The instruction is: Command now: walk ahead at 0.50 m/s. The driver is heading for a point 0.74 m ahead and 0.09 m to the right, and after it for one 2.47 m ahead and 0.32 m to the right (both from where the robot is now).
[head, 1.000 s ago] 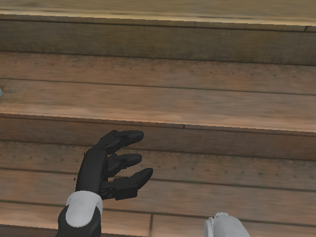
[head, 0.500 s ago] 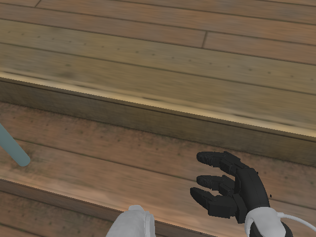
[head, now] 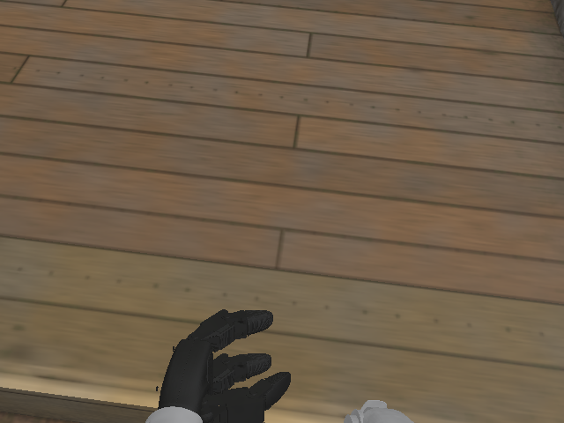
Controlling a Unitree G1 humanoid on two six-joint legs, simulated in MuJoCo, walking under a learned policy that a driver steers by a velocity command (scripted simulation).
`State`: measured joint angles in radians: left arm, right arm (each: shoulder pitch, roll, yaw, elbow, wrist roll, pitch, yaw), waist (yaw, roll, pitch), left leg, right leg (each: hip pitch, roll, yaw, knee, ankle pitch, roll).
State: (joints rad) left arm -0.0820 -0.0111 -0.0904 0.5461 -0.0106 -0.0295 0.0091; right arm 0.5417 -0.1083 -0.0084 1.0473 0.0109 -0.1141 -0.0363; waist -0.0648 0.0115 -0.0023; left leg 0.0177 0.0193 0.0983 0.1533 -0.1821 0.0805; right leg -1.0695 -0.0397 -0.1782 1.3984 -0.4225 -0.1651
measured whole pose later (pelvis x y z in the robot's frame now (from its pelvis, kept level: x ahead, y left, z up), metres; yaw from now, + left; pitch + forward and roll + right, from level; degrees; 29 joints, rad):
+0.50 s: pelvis +0.29 +0.00 +0.16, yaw +1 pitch +5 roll +3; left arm 0.56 0.11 0.02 1.04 -0.01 -0.11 0.04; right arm -0.11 0.01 0.06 0.50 -0.01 -0.01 0.02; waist 0.08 -0.03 0.02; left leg -1.18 0.07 0.20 1.46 -0.42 0.17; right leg 0.08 -0.04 -0.10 0.07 -0.22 -0.07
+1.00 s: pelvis +0.60 +0.01 +0.31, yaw -10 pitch +2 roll +0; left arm 0.10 0.17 0.06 0.71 0.02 -0.02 -0.05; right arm 0.40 -0.19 -0.05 0.90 -0.01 -0.14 -0.03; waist -0.06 -0.03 0.00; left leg 0.08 0.01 0.32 0.23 -0.33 0.02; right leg -0.65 -0.03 -0.11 0.71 -0.03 -0.11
